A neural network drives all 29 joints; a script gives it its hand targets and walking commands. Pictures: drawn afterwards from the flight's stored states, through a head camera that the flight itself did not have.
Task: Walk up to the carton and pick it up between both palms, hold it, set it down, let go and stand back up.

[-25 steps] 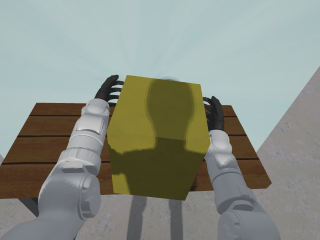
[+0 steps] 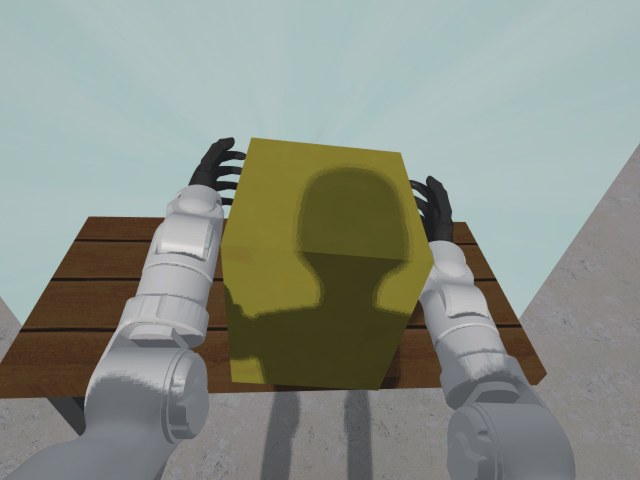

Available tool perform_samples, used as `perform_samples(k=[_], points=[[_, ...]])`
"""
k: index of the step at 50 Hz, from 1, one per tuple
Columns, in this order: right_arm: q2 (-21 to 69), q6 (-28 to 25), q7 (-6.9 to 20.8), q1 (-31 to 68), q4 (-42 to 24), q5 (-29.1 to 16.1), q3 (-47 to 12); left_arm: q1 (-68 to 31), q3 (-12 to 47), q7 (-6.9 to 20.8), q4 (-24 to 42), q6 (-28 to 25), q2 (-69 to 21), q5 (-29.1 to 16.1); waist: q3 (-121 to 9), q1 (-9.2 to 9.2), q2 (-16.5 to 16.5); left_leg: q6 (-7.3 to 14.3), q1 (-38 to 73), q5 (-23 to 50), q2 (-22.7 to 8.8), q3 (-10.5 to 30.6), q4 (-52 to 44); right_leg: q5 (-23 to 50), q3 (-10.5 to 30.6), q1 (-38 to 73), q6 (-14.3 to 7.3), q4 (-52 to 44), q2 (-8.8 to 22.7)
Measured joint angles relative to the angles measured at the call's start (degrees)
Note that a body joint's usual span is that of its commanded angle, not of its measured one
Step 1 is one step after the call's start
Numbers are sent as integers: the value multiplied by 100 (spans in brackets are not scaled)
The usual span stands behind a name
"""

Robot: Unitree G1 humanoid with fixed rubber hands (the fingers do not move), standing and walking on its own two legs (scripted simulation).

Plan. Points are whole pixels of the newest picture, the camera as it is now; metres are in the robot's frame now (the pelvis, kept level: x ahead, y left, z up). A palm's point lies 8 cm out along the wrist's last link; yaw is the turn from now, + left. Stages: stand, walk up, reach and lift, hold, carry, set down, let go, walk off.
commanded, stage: reach and lift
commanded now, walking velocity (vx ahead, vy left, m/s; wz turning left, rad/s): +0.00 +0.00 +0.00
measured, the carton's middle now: (316, 267) +0.39 -0.02 +0.10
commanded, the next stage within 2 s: hold in 1.42 s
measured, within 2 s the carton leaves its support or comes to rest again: neither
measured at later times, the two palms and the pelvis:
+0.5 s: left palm (196, 180) +0.40 +0.13 +0.23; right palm (443, 219) +0.38 -0.16 +0.20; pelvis -0.01 +0.00 +0.00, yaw +0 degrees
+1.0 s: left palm (193, 176) +0.39 +0.13 +0.24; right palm (452, 197) +0.38 -0.17 +0.23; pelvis -0.01 +0.00 +0.00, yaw +0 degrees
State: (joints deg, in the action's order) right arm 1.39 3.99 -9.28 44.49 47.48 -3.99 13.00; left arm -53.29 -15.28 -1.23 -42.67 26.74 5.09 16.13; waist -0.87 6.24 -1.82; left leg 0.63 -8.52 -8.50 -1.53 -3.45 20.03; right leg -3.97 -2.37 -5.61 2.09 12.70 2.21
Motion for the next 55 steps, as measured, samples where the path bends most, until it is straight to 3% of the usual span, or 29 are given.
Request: perform_samples(k=[12,22,55], points=[[-310,449,-14,76,-372,-504,-447,0,35,-176,728,656,-135,-36,-6,-7,59,0,43,2,0,1,0,0,0,42,0,2,0],[-419,837,-22,207,-498,-645,-592,1,23,-232,1039,1086,-155,-37,-7,-38,89,0,127,31,-1,5,0,0,0,103,0,53,-1],[-653,1571,139,824,-362,-801,-595,1,-6,-405,1272,1535,-157,-124,-150,-72,106,0,176,35,-10,17,0,-58,0,103,0,161,-11]])
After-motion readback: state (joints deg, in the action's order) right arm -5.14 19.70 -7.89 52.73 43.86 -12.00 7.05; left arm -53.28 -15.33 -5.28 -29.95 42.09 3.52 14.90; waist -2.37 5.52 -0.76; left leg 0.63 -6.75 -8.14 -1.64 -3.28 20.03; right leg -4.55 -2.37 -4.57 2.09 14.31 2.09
